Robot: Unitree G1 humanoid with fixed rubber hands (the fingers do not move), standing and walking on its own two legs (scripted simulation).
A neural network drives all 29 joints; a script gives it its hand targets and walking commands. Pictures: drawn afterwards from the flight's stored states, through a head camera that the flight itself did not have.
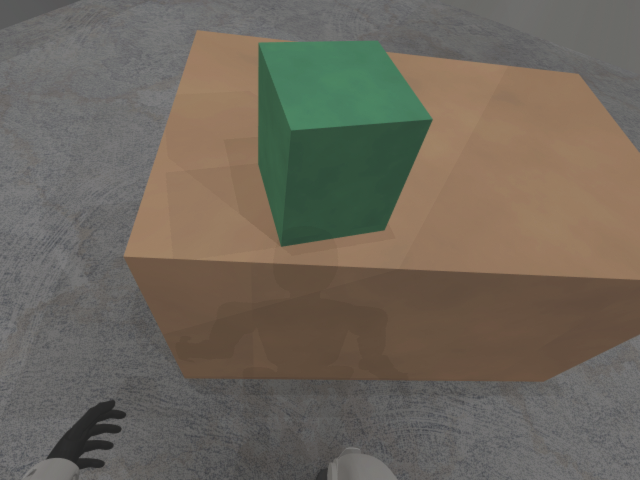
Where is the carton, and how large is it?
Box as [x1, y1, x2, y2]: [258, 41, 432, 246]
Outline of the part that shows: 378,41 258,42 258,164 281,246 383,230 387,223 432,119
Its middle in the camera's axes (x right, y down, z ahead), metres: +0.02 -0.16 +0.66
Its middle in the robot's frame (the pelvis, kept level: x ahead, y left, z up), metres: +0.62 -0.01 +0.03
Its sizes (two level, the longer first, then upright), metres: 0.210 0.200 0.250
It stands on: a pedestal, 0.66 m high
